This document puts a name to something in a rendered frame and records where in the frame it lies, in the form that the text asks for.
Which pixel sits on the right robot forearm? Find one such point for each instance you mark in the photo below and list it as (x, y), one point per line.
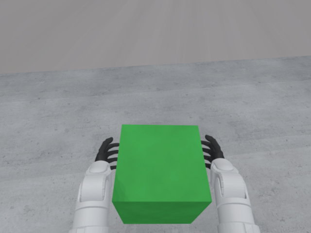
(232, 199)

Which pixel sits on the left robot hand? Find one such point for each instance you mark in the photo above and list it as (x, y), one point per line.
(103, 153)

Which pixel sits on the left robot forearm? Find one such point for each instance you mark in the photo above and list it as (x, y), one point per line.
(93, 200)

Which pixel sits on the carton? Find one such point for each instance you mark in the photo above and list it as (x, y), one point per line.
(161, 175)

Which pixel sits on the right robot hand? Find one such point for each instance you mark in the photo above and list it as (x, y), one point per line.
(214, 151)

